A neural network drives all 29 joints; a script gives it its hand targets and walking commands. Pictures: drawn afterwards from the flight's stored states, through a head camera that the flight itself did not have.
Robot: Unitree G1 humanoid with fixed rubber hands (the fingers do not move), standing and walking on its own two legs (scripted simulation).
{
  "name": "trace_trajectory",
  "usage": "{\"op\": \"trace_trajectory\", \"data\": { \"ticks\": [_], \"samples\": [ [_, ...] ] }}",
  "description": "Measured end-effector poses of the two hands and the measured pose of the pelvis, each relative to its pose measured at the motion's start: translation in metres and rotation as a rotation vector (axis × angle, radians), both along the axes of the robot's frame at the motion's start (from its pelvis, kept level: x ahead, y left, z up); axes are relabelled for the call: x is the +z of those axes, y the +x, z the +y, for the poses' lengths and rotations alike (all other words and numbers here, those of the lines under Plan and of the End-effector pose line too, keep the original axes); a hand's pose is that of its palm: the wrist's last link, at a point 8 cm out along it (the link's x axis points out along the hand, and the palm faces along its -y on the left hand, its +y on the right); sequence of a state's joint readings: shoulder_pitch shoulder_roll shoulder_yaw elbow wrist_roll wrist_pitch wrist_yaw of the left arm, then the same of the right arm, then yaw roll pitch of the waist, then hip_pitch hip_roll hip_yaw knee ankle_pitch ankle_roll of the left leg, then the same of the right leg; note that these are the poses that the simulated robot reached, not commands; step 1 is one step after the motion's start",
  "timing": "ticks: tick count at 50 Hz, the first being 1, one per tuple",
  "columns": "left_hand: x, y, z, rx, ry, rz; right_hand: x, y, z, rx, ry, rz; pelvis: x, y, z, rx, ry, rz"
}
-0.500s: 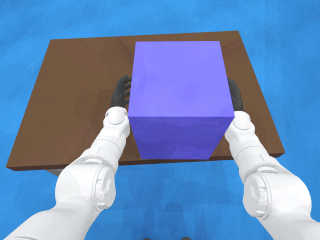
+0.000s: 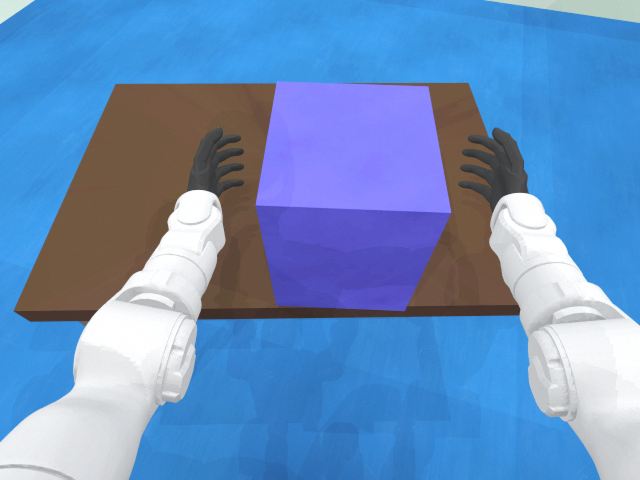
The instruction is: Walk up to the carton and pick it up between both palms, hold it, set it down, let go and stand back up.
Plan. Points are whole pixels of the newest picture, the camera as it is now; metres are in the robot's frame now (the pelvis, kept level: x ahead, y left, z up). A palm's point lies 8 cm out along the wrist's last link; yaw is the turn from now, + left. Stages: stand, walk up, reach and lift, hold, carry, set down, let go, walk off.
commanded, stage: set down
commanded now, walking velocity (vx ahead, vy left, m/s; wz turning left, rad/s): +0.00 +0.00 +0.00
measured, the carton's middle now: (345, 205) +0.49 +0.01 +0.02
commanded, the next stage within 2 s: none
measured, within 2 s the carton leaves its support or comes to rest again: neither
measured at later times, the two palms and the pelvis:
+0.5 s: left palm (189, 133) +0.47 +0.19 +0.16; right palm (525, 150) +0.47 -0.19 +0.15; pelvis +0.01 +0.00 +0.01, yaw +1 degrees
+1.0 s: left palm (187, 213) +0.41 +0.20 +0.08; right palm (503, 225) +0.41 -0.18 +0.09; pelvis +0.01 +0.00 +0.02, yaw +2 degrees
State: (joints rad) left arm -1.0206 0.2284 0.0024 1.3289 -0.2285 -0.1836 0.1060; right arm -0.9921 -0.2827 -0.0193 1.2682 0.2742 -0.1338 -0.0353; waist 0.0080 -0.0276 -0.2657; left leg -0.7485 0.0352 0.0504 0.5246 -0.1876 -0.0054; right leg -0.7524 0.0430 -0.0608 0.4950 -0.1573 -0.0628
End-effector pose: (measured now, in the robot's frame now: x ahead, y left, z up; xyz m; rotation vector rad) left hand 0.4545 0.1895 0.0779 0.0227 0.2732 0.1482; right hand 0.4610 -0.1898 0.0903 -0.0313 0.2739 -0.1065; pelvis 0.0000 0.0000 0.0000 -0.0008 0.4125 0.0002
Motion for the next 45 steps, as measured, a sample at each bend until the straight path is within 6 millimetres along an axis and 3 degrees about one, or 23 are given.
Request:
{"op": "trace_trajectory", "data": {
  "ticks": [7,14,21,29,35,45],
  "samples": [
    [0.031,0.006,-0.001,-0.006,0.013,-0.026,0.025,0.007,0.019,0.033,0.017,-0.003,-0.002,-0.006,-0.003,0.014,0.002,-0.007],
    [0.052,0.012,0.005,0.003,0.018,-0.007,0.038,0.010,0.029,0.016,0.025,0.029,0.004,-0.002,-0.003,0.029,-0.001,-0.052],
    [0.066,0.016,0.009,0.003,0.028,0.018,0.051,0.008,0.016,-0.028,0.039,0.031,0.010,0.007,0.000,0.035,-0.005,-0.105],
    [0.084,0.019,-0.004,-0.031,0.027,0.014,0.073,0.008,-0.008,-0.041,0.022,-0.003,0.015,0.013,0.002,0.018,-0.004,-0.167],
    [0.073,0.010,-0.007,-0.051,0.020,0.022,0.061,-0.002,-0.013,-0.025,0.004,0.011,0.018,0.015,0.001,0.008,0.003,-0.216],
    [0.018,-0.027,0.010,-0.024,0.010,0.046,0.006,-0.033,0.009,0.014,0.032,0.020,0.018,0.011,0.001,0.019,0.007,-0.228]
  ]
}}
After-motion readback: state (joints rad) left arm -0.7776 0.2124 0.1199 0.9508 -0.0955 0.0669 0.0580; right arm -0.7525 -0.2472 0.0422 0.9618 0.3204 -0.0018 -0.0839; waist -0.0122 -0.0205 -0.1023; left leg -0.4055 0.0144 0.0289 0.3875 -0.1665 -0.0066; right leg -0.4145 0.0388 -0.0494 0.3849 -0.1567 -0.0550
